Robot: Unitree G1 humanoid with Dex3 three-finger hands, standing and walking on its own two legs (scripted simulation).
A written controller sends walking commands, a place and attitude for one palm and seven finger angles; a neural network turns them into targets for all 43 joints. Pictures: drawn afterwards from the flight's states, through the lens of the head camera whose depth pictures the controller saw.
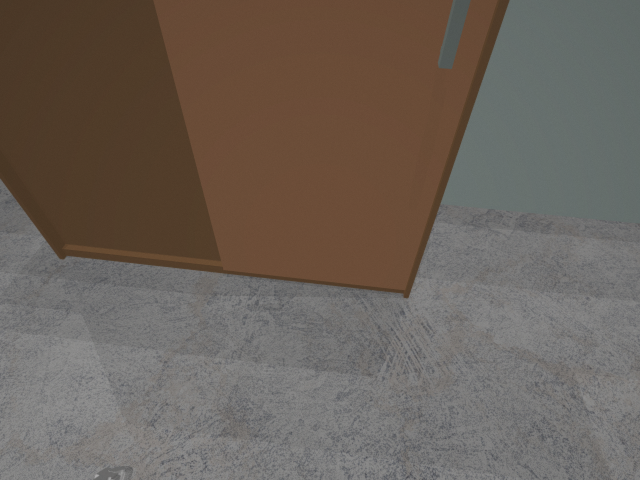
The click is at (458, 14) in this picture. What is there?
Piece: wardrobe's sliding door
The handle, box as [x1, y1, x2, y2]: [438, 0, 470, 68]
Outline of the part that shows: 470,0 453,0 443,43 440,50 438,60 439,67 451,68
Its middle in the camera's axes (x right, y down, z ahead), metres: +0.26 -0.45 +0.72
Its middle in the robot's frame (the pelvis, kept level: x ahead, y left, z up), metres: +0.88 -0.20 +0.25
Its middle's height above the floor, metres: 1.03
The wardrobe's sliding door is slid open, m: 0.00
